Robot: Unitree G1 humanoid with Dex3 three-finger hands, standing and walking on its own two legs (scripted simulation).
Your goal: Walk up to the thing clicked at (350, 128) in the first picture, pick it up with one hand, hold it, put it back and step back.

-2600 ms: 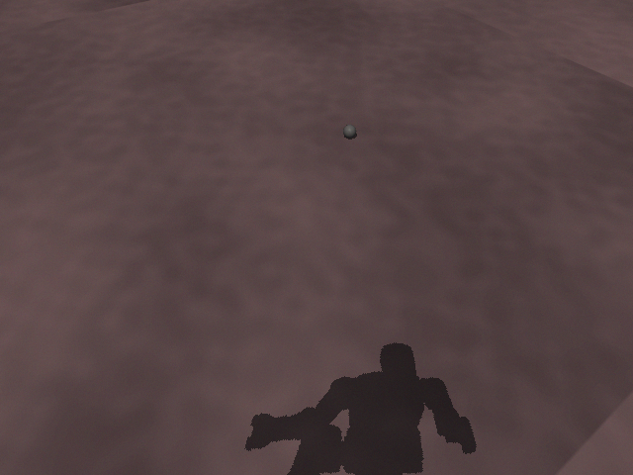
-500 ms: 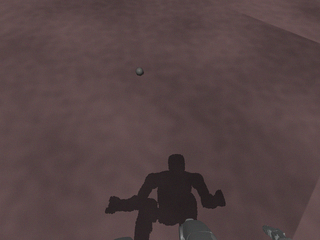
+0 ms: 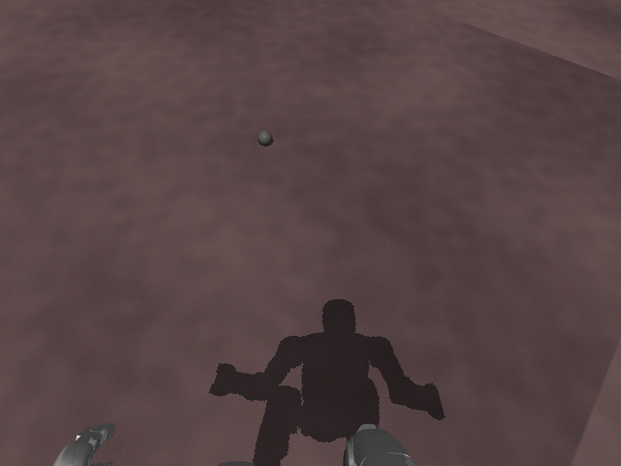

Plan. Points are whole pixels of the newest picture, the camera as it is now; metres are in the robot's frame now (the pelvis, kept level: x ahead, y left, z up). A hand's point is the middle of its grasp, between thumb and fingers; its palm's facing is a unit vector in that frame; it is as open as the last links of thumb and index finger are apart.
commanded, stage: walk up
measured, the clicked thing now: (264, 137) +1.50 +0.23 -0.71
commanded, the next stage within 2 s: stand in 0.64 s
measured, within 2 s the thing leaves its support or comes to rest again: neither
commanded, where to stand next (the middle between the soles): +0.07 -0.02 m, yaw +0 degrees
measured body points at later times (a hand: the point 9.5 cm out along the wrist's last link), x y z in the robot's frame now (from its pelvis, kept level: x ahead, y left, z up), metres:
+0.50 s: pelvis +0.00 -0.01 +0.03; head +0.01 -0.02 +0.47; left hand +0.06 +0.29 -0.10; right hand +0.10 -0.31 -0.11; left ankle -0.02 +0.14 -0.71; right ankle +0.04 -0.14 -0.71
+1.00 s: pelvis +0.00 -0.01 +0.03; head +0.02 -0.01 +0.48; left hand +0.09 +0.30 -0.10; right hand +0.07 -0.31 -0.10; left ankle -0.02 +0.14 -0.71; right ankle +0.04 -0.14 -0.71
